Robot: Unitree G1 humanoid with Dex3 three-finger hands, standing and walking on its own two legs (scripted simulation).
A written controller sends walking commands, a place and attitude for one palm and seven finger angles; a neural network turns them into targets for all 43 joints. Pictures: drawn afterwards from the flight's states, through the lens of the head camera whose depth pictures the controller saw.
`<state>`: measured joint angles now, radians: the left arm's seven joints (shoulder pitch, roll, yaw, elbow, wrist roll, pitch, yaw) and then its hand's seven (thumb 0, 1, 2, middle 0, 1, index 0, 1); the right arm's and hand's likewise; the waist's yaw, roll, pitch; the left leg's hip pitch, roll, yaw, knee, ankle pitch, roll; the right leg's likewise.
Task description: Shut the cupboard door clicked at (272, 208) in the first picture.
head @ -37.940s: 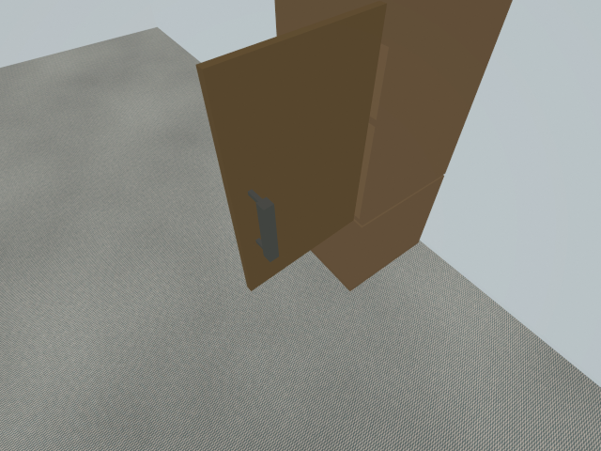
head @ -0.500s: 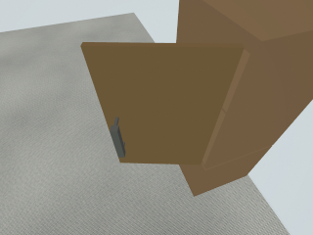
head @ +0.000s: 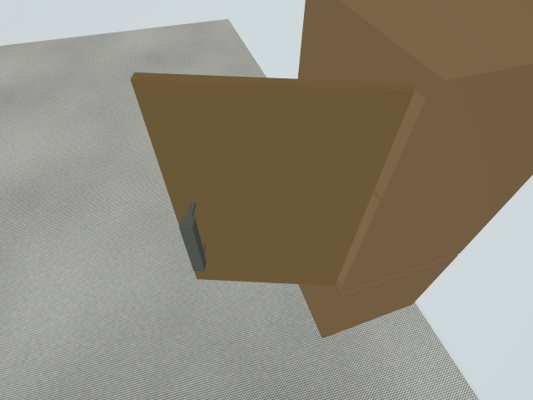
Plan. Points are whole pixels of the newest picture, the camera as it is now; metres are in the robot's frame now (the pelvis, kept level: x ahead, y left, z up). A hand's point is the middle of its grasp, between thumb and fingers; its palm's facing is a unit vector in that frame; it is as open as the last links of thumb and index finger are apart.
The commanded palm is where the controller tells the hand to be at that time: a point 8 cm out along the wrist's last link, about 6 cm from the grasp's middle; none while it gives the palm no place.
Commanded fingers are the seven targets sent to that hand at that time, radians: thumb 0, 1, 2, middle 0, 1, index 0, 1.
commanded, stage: look again from close up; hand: left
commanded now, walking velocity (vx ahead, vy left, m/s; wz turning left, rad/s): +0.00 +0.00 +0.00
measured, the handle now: (196, 237) +0.43 +0.18 -0.09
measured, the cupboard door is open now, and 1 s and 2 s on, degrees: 68 68 68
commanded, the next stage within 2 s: raise the hand and make a fist in 0.50 s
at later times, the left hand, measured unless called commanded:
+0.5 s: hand out of the picture +0.01 +0.16 -0.17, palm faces +0.02 -0.98 -0.20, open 7.4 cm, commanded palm none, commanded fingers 0.00 0.90 0.90 -0.20 -0.30 -0.20 -0.30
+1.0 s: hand out of the picture +0.12 +0.13 -0.08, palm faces +0.02 -1.00 -0.01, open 6.3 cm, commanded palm +0.10 +0.20 -0.07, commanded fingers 0.00 0.90 0.90 -0.57 -0.70 -0.57 -0.70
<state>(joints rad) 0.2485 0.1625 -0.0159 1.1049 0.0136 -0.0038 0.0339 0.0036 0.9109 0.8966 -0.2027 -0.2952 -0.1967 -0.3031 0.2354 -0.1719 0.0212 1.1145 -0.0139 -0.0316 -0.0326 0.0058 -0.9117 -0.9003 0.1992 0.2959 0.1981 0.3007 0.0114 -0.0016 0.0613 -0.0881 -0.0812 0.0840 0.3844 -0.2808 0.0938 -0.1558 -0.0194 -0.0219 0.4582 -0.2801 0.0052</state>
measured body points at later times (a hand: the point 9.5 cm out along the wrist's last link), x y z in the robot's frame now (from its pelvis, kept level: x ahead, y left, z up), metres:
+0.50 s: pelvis +0.00 -0.02 +0.00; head +0.02 -0.02 +0.45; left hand +0.01 +0.21 -0.16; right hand +0.01 -0.24 -0.16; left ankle -0.04 +0.05 -0.74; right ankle -0.02 -0.12 -0.74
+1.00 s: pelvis -0.06 -0.06 -0.08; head -0.01 -0.05 +0.36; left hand +0.11 +0.18 -0.08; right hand +0.17 -0.32 -0.12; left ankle -0.04 +0.06 -0.74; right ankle -0.01 -0.12 -0.74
